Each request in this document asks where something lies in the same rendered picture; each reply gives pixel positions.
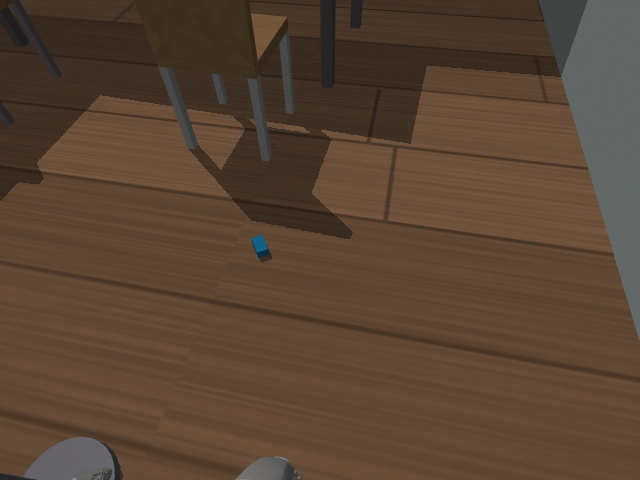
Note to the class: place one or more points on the floor lamp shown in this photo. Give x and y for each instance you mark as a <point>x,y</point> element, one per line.
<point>68,458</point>

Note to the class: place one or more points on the small box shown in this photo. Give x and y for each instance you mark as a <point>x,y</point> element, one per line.
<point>260,246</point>

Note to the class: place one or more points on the chair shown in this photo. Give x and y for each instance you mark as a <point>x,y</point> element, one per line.
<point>37,42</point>
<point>221,37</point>

